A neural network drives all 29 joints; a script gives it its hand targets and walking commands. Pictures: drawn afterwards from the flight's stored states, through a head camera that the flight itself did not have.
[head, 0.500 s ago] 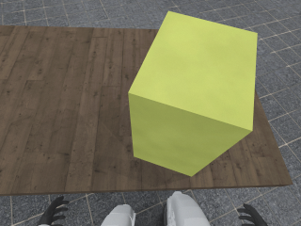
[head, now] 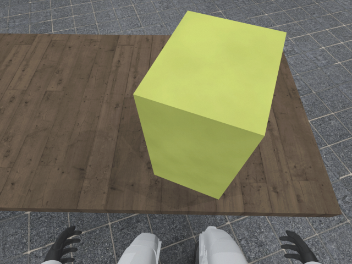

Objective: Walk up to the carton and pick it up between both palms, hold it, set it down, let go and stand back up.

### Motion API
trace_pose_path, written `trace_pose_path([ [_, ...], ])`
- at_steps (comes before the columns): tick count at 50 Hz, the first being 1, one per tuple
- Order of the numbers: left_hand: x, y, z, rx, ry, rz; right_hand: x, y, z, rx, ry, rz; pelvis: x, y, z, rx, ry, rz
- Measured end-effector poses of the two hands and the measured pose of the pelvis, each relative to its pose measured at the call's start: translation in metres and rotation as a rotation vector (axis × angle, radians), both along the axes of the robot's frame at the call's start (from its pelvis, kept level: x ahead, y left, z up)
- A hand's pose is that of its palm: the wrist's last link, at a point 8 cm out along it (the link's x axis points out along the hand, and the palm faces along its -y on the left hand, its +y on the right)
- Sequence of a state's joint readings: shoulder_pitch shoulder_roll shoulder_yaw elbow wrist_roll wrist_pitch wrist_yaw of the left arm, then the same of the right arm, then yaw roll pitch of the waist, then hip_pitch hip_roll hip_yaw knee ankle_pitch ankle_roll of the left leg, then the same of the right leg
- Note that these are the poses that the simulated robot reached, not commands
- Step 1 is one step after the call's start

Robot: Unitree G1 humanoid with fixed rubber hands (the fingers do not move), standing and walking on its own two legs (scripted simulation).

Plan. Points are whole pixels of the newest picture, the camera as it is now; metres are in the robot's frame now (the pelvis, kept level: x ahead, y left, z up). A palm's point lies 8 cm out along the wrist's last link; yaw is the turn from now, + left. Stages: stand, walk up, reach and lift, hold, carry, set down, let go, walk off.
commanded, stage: walk up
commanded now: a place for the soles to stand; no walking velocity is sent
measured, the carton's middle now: (205, 119) +0.36 -0.05 +0.11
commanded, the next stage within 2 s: none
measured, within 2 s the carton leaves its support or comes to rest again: neither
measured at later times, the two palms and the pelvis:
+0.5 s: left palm out of the picture +0.04 +0.27 -0.09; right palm out of the picture +0.04 -0.30 -0.11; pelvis -0.08 -0.02 +0.00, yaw +2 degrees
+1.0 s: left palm out of the picture +0.04 +0.30 -0.07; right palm out of the picture +0.05 -0.28 -0.09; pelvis -0.07 +0.01 +0.01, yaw +2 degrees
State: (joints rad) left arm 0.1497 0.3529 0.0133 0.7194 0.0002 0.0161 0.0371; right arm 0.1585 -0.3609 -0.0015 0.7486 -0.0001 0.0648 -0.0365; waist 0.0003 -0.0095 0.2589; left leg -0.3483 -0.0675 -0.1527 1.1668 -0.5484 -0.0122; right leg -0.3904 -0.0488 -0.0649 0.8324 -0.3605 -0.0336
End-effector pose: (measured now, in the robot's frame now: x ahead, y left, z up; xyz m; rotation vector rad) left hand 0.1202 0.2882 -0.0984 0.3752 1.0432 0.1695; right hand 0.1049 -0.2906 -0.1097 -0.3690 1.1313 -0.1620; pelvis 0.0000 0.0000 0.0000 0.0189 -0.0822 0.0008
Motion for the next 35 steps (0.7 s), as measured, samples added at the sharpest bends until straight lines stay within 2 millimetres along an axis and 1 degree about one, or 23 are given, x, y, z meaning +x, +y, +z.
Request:
trace_pose_path([
  [2,-0.012,0.005,-0.002,-0.004,0.000,0.016,-0.002,0.004,0.000,-0.004,-0.005,0.017,-0.007,0.003,-0.001,-0.006,-0.006,0.015],
  [5,-0.029,0.013,-0.011,-0.022,0.007,0.037,-0.009,0.012,0.002,-0.019,-0.019,0.035,-0.019,0.011,-0.005,-0.024,-0.023,0.026],
  [7,-0.038,0.015,-0.016,-0.038,0.017,0.043,-0.017,0.017,0.006,-0.024,-0.028,0.033,-0.026,0.015,-0.005,-0.019,-0.038,0.011],
  [9,-0.045,0.016,-0.016,-0.045,0.020,0.047,-0.023,0.018,0.011,-0.026,-0.037,0.033,-0.033,0.017,-0.004,-0.024,-0.048,0.016],
  [13,-0.057,0.014,-0.012,-0.041,0.016,0.051,-0.031,0.016,0.014,-0.023,-0.060,0.039,-0.045,0.014,-0.002,-0.020,-0.046,0.017],
  [16,-0.065,0.007,-0.009,-0.030,0.015,0.043,-0.038,0.010,0.010,-0.008,-0.068,0.041,-0.055,0.006,-0.003,-0.007,-0.028,0.013],
  [20,-0.075,-0.009,-0.004,-0.013,-0.008,0.031,-0.049,-0.003,-0.002,0.020,-0.059,0.038,-0.067,-0.010,-0.006,0.001,-0.033,0.014],
  [22,-0.079,-0.013,0.003,-0.009,-0.029,0.031,-0.055,-0.007,-0.004,0.030,-0.039,0.033,-0.071,-0.016,-0.003,0.002,-0.039,0.023],
  [25,-0.082,-0.016,0.012,0.004,-0.063,0.029,-0.060,-0.013,-0.004,0.033,-0.033,0.032,-0.076,-0.019,0.000,0.014,-0.044,0.028],
  [30,-0.088,-0.010,0.019,0.016,-0.091,0.033,-0.063,-0.015,-0.004,0.026,-0.038,0.048,-0.082,-0.016,0.000,0.020,-0.050,0.040],
  [35,-0.092,0.002,0.014,-0.002,-0.098,0.041,-0.068,-0.005,-0.001,0.015,-0.043,0.052,-0.085,-0.003,-0.002,-0.001,-0.054,0.048],
])
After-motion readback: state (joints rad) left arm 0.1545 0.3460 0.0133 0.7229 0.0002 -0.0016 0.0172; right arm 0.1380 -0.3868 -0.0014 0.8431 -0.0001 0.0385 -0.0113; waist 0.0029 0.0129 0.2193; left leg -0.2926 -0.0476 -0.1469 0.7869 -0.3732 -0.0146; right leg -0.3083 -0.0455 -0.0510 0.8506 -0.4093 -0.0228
